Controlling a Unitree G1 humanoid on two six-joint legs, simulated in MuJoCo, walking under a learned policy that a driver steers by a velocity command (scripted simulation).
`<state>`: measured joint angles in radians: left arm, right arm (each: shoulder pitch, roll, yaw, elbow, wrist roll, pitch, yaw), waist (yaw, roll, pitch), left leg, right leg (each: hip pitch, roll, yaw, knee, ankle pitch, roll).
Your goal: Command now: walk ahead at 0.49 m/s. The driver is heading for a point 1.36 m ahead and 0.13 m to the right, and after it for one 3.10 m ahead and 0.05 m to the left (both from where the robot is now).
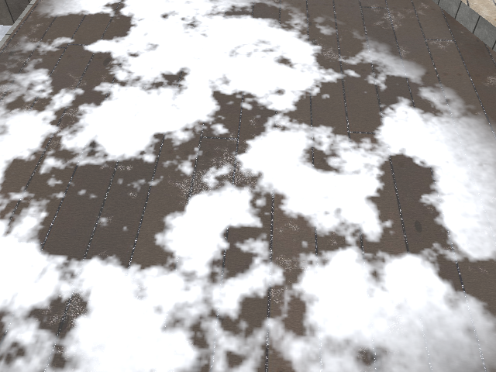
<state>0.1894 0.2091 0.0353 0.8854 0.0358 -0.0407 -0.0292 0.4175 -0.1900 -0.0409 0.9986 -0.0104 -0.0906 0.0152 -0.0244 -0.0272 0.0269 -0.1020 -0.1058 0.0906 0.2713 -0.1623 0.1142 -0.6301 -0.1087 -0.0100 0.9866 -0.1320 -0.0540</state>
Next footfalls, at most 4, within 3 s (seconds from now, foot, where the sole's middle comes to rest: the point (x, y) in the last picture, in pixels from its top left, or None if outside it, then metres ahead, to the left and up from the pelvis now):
0.30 right None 0.34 -0.12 -0.78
0.82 left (232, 336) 0.61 0.05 -0.78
1.26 right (296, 358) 0.55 -0.12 -0.78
1.72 left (214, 266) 0.84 0.11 -0.78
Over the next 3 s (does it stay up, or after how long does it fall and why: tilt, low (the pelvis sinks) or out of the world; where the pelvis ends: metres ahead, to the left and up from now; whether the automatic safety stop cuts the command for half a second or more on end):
stays up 1.37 -0.10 -0.01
